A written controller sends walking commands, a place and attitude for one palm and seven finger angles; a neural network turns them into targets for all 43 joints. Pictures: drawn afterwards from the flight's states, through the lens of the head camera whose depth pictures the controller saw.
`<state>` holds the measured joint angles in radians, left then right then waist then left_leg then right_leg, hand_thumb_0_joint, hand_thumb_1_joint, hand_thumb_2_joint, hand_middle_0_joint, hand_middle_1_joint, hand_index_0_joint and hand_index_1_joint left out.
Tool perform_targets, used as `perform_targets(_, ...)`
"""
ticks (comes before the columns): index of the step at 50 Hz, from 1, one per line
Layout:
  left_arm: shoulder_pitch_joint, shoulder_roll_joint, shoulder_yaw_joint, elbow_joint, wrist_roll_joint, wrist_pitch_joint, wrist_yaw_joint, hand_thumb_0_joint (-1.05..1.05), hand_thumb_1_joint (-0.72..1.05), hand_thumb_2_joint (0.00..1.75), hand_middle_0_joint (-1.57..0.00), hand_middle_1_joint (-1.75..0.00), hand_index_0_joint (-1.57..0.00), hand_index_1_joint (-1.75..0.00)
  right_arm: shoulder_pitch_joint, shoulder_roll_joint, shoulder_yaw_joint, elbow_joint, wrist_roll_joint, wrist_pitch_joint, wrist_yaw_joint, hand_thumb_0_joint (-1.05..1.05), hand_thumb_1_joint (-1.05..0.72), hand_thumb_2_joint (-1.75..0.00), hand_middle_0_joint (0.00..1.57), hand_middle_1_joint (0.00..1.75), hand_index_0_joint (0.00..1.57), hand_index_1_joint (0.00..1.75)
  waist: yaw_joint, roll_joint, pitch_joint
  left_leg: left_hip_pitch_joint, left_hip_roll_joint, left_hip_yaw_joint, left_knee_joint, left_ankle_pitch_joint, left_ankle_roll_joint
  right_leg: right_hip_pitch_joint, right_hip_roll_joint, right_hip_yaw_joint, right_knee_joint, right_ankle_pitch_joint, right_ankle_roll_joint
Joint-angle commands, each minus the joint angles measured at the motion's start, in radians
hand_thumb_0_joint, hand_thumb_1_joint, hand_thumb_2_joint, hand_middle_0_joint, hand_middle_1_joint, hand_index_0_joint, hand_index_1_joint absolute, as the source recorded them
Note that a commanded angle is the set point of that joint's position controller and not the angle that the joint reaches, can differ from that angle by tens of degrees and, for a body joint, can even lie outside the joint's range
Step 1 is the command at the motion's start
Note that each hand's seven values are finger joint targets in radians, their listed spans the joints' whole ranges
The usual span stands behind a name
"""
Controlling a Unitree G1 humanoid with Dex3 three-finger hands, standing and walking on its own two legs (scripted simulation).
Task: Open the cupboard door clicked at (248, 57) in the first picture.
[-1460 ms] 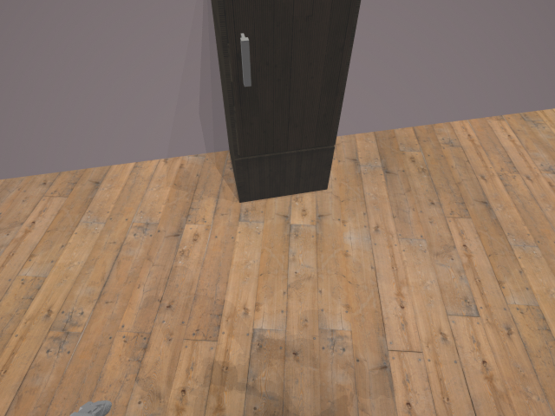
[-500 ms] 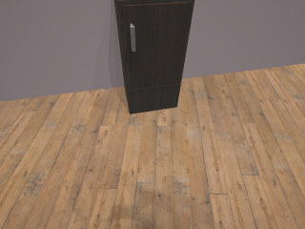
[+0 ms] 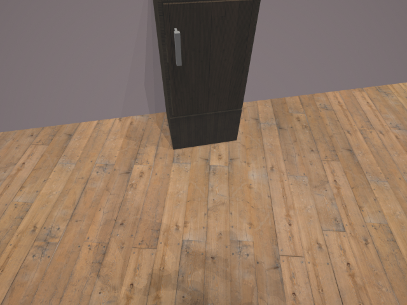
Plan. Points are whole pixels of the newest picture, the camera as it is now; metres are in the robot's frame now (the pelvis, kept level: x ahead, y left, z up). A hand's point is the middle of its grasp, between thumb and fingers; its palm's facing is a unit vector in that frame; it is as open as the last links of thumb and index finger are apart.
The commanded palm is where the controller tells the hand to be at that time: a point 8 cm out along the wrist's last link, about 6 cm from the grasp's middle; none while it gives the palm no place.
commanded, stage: walk to a spot facing it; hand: left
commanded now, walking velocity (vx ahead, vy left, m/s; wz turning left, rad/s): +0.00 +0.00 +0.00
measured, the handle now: (177, 47) +1.15 +0.19 -0.04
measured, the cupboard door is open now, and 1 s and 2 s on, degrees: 0 0 0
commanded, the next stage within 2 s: none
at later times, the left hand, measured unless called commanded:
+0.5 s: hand out of the picture +0.08 +0.16 -0.19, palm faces -0.10 -0.97 -0.22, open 7.4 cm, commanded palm none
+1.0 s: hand (147, 225) +0.36 +0.18 -0.19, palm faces -0.37 -0.90 -0.21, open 7.4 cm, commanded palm none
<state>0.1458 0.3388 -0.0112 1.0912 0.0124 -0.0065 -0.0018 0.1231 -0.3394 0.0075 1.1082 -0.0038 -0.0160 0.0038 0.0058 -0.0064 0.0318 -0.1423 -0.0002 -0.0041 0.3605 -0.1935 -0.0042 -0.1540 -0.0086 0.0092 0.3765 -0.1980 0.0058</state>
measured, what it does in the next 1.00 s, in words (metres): walks ahead, turning right: left foot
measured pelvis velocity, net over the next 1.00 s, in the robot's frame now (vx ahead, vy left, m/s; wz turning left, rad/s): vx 0.25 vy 0.00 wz -0.50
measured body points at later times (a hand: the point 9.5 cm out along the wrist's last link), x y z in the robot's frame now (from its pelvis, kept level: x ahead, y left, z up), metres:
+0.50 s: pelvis +0.06 -0.03 -0.02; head +0.07 -0.04 +0.43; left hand +0.09 +0.22 -0.17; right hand +0.04 -0.29 -0.18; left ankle +0.01 +0.11 -0.70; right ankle +0.02 -0.11 -0.75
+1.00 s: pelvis +0.25 +0.00 -0.01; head +0.28 +0.01 +0.43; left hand +0.38 +0.23 -0.17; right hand +0.25 -0.26 -0.14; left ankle +0.32 +0.07 -0.75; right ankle +0.14 -0.08 -0.65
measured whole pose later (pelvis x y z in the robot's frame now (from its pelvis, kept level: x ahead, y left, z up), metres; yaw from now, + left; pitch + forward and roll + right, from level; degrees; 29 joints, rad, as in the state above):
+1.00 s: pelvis +0.25 +0.00 -0.01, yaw -29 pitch +0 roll +0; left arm 0.31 0.26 0.11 1.00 0.03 0.01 -0.03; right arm 0.17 -0.14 -0.02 0.92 -0.02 -0.08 -0.01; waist 0.05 -0.06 0.04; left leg -0.29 0.08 0.20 0.57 -0.27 0.02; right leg -0.48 -0.02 -0.02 1.25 -0.35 -0.01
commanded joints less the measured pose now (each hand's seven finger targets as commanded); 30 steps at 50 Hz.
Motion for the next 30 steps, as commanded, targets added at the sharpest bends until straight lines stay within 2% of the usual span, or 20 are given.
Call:
perform_targets(1, -0.035, 0.205, 0.042, -0.064, 0.0, -0.02, 0.012, 0.0, 0.9, 0.9, -0.2, -0.3, -0.2, -0.3, -0.048, -0.203, -0.042, -0.059, -0.003, -0.021, -0.015, 0.0, -0.9, -0.9, 0.2, 0.3, 0.2, 0.3, -0.003, -0.001, -0.068, 0.019, 0.12, -0.098, -0.057, 0.114, 0.032, 0.009, -0.11, 0.094, -0.063, 0.093, -0.033)
perform_targets(5, -0.037, 0.208, 0.043, -0.066, 0.001, -0.018, 0.012, 0.0, 0.9, 0.9, -0.2, -0.3, -0.2, -0.3, -0.05, -0.207, -0.045, -0.059, -0.003, -0.021, -0.017, 0.0, -0.9, -0.9, 0.2, 0.3, 0.2, 0.3, -0.003, 0.008, -0.064, 0.033, 0.124, -0.089, -0.052, 0.126, 0.032, -0.003, -0.106, 0.103, -0.058, 0.117, -0.036)
perform_targets(6, -0.017, 0.165, 0.037, -0.059, -0.001, -0.01, 0.012, 0.0, 0.9, 0.9, -0.2, -0.3, -0.2, -0.3, -0.03, -0.163, -0.036, -0.05, -0.007, -0.016, -0.017, 0.0, -0.9, -0.9, 0.2, 0.3, 0.2, 0.3, -0.004, 0.01, -0.072, 0.042, 0.126, -0.069, -0.035, 0.103, 0.024, -0.01, -0.103, 0.104, -0.051, 0.105, -0.032)
perform_targets(7, 0.015, 0.126, 0.034, -0.054, 0.001, -0.001, 0.012, 0.0, 0.9, 0.9, -0.2, -0.3, -0.2, -0.3, 0.006, -0.12, -0.03, -0.046, -0.009, -0.009, -0.017, 0.0, -0.9, -0.9, 0.2, 0.3, 0.2, 0.3, -0.005, 0.001, -0.09, 0.048, 0.124, -0.051, -0.006, 0.054, 0.017, -0.014, -0.096, 0.115, -0.034, 0.065, -0.032)
perform_targets(8, 0.038, 0.099, 0.029, -0.054, 0.003, 0.011, 0.01, 0.0, 0.9, 0.9, -0.2, -0.3, -0.2, -0.3, 0.029, -0.093, -0.027, -0.047, -0.013, -0.001, -0.016, 0.0, -0.9, -0.9, 0.2, 0.3, 0.2, 0.3, -0.006, -0.001, -0.073, 0.039, 0.125, -0.036, 0.0, -0.047, 0.013, -0.05, -0.087, 0.121, -0.026, -0.035, -0.031)
perform_targets(11, 0.065, 0.096, 0.044, -0.095, 0.011, 0.028, -0.008, 0.0, 0.9, 0.9, -0.2, -0.3, -0.2, -0.3, 0.056, -0.11, -0.044, -0.077, -0.017, 0.01, -0.016, 0.0, -0.9, -0.9, 0.2, 0.3, 0.2, 0.3, -0.004, 0.011, 0.04, -0.045, 0.145, -0.06, -0.022, -0.316, 0.034, -0.169, -0.041, 0.147, 0.006, -0.278, -0.043)
perform_targets(14, 0.099, 0.071, 0.059, -0.14, 0.013, 0.023, -0.02, 0.0, 0.9, 0.9, -0.2, -0.3, -0.2, -0.3, 0.087, -0.138, -0.069, -0.109, -0.016, 0.004, -0.017, 0.0, -0.9, -0.9, 0.2, 0.3, 0.2, 0.3, -0.008, 0.082, 0.081, -0.033, 0.221, -0.136, -0.058, -0.453, 0.083, -0.29, 0.018, 0.109, 0.15, -0.317, -0.044)
perform_targets(15, 0.108, 0.048, 0.062, -0.15, 0.013, 0.018, -0.024, 0.0, 0.9, 0.9, -0.2, -0.3, -0.2, -0.3, 0.101, -0.151, -0.078, -0.116, -0.015, -0.002, -0.018, 0.0, -0.9, -0.9, 0.2, 0.3, 0.2, 0.3, -0.011, 0.139, 0.08, -0.022, 0.274, -0.181, -0.087, -0.449, 0.112, -0.311, 0.046, 0.055, 0.252, -0.265, -0.037)
perform_targets(16, 0.108, 0.022, 0.065, -0.162, 0.011, 0.014, -0.029, 0.0, 0.9, 0.9, -0.2, -0.3, -0.2, -0.3, 0.105, -0.159, -0.086, -0.122, -0.013, -0.009, -0.019, 0.0, -0.9, -0.9, 0.2, 0.3, 0.2, 0.3, -0.009, 0.185, 0.07, -0.004, 0.33, -0.192, -0.102, -0.387, 0.141, -0.323, 0.041, -0.012, 0.339, -0.235, -0.026)
perform_targets(17, 0.098, 0.016, 0.067, -0.177, 0.012, 0.009, -0.033, 0.0, 0.9, 0.9, -0.2, -0.3, -0.2, -0.3, 0.116, -0.151, -0.09, -0.126, -0.013, -0.016, -0.018, 0.0, -0.9, -0.9, 0.2, 0.3, 0.2, 0.3, -0.014, 0.179, 0.05, 0.03, 0.355, -0.185, -0.088, -0.302, 0.163, -0.344, 0.016, -0.027, 0.373, -0.262, -0.019)
perform_targets(18, 0.095, 0.002, 0.071, -0.184, 0.012, 0.003, -0.036, 0.0, 0.9, 0.9, -0.2, -0.3, -0.2, -0.3, 0.124, -0.136, -0.09, -0.128, -0.016, -0.02, -0.019, 0.0, -0.9, -0.9, 0.2, 0.3, 0.2, 0.3, -0.013, 0.158, 0.048, 0.032, 0.359, -0.139, -0.048, -0.191, 0.164, -0.326, -0.004, -0.041, 0.356, -0.281, -0.017)
perform_targets(19, 0.128, -0.013, 0.072, -0.176, 0.012, -0.003, -0.039, 0.0, 0.9, 0.9, -0.2, -0.3, -0.2, -0.3, 0.115, -0.124, -0.088, -0.128, -0.018, -0.023, -0.02, 0.0, -0.9, -0.9, 0.2, 0.3, 0.2, 0.3, 0.006, 0.149, 0.035, 0.006, 0.339, -0.07, 0.03, -0.09, 0.142, -0.253, -0.007, -0.064, 0.296, -0.252, -0.019)
perform_targets(20, 0.214, -0.018, 0.08, -0.149, 0.015, -0.01, -0.038, 0.0, 0.9, 0.9, -0.2, -0.3, -0.2, -0.3, 0.095, -0.104, -0.084, -0.134, -0.018, -0.022, -0.02, 0.0, -0.9, -0.9, 0.2, 0.3, 0.2, 0.3, 0.049, 0.098, 0.009, -0.097, 0.287, 0.018, 0.188, -0.057, 0.095, -0.072, 0.006, -0.074, 0.173, -0.155, -0.033)
perform_targets(21, 0.334, 0.059, 0.098, -0.113, 0.021, -0.026, -0.029, 0.0, 0.9, 0.9, -0.2, -0.3, -0.2, -0.3, 0.079, -0.045, -0.071, -0.16, -0.01, -0.02, -0.014, 0.0, -0.9, -0.9, 0.2, 0.3, 0.2, 0.3, 0.097, -0.155, -0.022, -0.334, 0.165, 0.152, 0.513, -0.131, 0.016, 0.157, -0.129, 0.191, -0.002, -0.145, -0.1)
perform_targets(22, 0.453, 0.162, 0.118, -0.089, 0.01, -0.037, -0.007, 0.0, 0.9, 0.9, -0.2, -0.3, -0.2, -0.3, -0.011, 0.013, -0.054, -0.227, -0.01, -0.028, -0.003, 0.0, -0.9, -0.9, 0.2, 0.3, 0.2, 0.3, 0.134, -0.393, -0.003, -0.614, 0.044, 0.166, 0.779, -0.408, -0.03, 0.237, -0.363, 0.613, -0.151, 0.018, -0.206)
perform_targets(23, 0.471, 0.122, 0.109, -0.084, 0.0, -0.038, 0.01, 0.0, 0.9, 0.9, -0.2, -0.3, -0.2, -0.3, -0.091, -0.03, -0.061, -0.244, -0.013, -0.035, -0.009, 0.0, -0.9, -0.9, 0.2, 0.3, 0.2, 0.3, 0.149, -0.229, 0.04, -0.633, 0.09, 0.021, 0.816, -0.352, -0.016, 0.177, -0.348, 0.62, -0.15, 0.073, -0.246)
perform_targets(24, 0.426, 0.092, 0.099, -0.091, 0.004, -0.038, 0.01, 0.0, 0.9, 0.9, -0.2, -0.3, -0.2, -0.3, -0.101, -0.002, -0.064, -0.243, -0.011, -0.037, -0.008, 0.0, -0.9, -0.9, 0.2, 0.3, 0.2, 0.3, 0.111, -0.114, 0.077, -0.646, 0.113, 0.016, 0.848, -0.288, -0.02, 0.141, -0.333, 0.578, -0.138, 0.048, -0.271)
perform_targets(25, 0.378, 0.06, 0.093, -0.106, 0.008, -0.042, 0.012, 0.0, 0.9, 0.9, -0.2, -0.3, -0.2, -0.3, -0.077, 0.004, -0.064, -0.234, -0.016, -0.038, -0.006, 0.0, -0.9, -0.9, 0.2, 0.3, 0.2, 0.3, 0.078, -0.06, 0.071, -0.633, 0.131, 0.005, 0.828, -0.234, -0.026, 0.123, -0.312, 0.519, -0.128, 0.05, -0.269)
perform_targets(27, 0.328, 0.033, 0.09, -0.121, 0.012, -0.051, 0.014, 0.0, 0.9, 0.9, -0.2, -0.3, -0.2, -0.3, -0.025, 0.032, -0.07, -0.208, -0.019, -0.033, 0.003, 0.0, -0.9, -0.9, 0.2, 0.3, 0.2, 0.3, 0.036, -0.041, 0.025, -0.564, 0.132, 0.03, 0.76, -0.16, -0.044, 0.099, -0.253, 0.387, -0.118, 0.128, -0.236)
perform_targets(30, 0.337, 0.021, 0.092, -0.114, 0.012, -0.059, 0.012, 0.0, 0.9, 0.9, -0.2, -0.3, -0.2, -0.3, -0.026, 0.061, -0.074, -0.222, -0.014, -0.02, 0.009, 0.0, -0.9, -0.9, 0.2, 0.3, 0.2, 0.3, 0.028, -0.075, 0.022, -0.534, 0.116, 0.052, 0.689, -0.077, -0.061, 0.054, -0.205, 0.31, -0.13, 0.176, -0.214)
